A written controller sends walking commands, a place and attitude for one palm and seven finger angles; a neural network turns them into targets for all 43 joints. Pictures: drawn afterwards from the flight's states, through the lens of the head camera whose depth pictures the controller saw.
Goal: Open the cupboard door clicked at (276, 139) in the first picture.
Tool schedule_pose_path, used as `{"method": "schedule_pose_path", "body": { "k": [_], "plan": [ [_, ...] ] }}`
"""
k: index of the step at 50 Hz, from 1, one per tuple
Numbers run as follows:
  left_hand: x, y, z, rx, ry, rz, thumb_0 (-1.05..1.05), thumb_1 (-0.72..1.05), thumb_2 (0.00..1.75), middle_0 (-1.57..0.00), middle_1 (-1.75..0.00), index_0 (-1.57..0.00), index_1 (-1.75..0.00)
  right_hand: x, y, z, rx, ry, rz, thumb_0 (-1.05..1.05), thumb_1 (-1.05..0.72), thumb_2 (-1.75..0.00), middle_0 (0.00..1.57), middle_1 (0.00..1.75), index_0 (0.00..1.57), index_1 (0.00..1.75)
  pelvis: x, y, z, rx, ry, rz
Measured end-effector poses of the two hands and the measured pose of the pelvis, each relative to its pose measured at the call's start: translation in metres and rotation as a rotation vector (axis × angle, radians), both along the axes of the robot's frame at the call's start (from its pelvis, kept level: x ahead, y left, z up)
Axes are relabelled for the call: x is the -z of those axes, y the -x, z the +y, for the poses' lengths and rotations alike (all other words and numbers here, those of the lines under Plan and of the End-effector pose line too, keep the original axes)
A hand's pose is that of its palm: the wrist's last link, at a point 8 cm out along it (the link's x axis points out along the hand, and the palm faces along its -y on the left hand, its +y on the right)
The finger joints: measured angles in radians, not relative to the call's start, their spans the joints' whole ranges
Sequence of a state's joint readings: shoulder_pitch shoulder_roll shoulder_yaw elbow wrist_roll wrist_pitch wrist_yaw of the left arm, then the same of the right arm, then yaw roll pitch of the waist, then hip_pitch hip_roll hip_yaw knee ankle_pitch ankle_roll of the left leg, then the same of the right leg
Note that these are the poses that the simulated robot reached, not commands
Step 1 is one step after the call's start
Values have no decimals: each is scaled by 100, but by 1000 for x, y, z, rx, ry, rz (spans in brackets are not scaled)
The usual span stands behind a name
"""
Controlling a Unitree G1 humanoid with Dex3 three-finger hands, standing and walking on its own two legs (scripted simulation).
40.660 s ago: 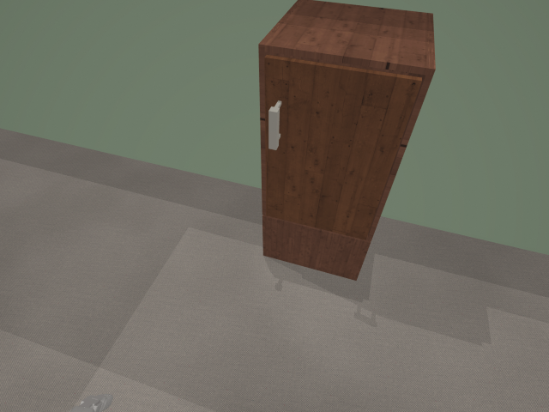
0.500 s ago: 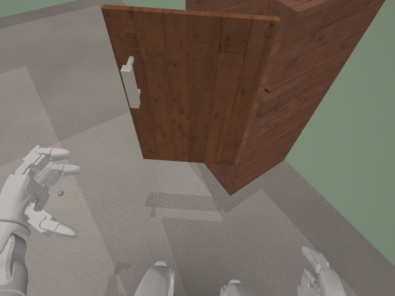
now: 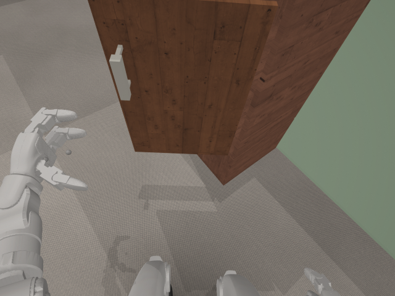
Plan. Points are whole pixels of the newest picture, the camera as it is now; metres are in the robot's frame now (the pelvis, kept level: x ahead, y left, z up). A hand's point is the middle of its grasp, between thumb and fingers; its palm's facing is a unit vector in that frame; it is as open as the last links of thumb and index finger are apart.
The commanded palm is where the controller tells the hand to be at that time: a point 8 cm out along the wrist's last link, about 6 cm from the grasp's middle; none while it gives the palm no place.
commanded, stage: move the hooked fingers beside the handle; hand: left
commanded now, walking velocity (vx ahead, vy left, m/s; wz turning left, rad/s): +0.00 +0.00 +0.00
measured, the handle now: (122, 73) +0.60 +0.20 +0.05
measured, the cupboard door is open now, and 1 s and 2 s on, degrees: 52 52 52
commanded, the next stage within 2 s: slide the fingers in behind the handle in 1.88 s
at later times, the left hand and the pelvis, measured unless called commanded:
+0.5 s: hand (77, 122) +0.45 +0.27 +0.05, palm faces +0.02 -1.00 +0.00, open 14.0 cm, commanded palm +0.43 +0.31 +0.05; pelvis +0.00 +0.00 -0.01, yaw -1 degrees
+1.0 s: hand (90, 94) +0.52 +0.26 +0.05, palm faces +0.02 -1.00 -0.01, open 14.0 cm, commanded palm +0.52 +0.29 +0.04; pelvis +0.00 +0.00 -0.03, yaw -2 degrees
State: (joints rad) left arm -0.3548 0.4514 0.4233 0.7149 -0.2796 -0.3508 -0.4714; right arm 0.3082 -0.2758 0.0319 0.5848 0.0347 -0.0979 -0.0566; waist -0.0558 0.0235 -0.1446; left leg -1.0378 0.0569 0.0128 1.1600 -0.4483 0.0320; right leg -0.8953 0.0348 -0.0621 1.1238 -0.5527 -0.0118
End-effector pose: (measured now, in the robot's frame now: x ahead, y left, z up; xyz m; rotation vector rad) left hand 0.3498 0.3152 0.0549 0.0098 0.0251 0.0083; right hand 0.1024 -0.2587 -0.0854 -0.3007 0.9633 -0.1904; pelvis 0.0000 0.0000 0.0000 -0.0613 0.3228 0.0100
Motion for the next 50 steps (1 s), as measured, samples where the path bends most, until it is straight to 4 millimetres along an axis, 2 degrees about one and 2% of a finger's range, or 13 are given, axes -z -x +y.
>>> {"method": "schedule_pose_path", "body": {
  "k": [17,29,50],
  "plan": [
    [1,-49,2,-5,3,-13,-2,-50,30,-30,-120,-30,-120,11,31,-4,56,23,137,0,-91,-90,20,30,21,30,6,0,3,6,9,37],
    [6,-88,7,-7,3,-21,-2,-50,30,-30,-120,-30,-120,22,59,-11,97,48,246,0,-91,-90,20,30,21,30,18,3,2,14,21,84],
    [2,-152,-2,-11,-1,10,-2,-50,30,-30,-120,-30,-120,26,107,-6,174,53,403,0,-91,-90,20,30,21,30,27,3,3,25,38,149]
  ]
}}
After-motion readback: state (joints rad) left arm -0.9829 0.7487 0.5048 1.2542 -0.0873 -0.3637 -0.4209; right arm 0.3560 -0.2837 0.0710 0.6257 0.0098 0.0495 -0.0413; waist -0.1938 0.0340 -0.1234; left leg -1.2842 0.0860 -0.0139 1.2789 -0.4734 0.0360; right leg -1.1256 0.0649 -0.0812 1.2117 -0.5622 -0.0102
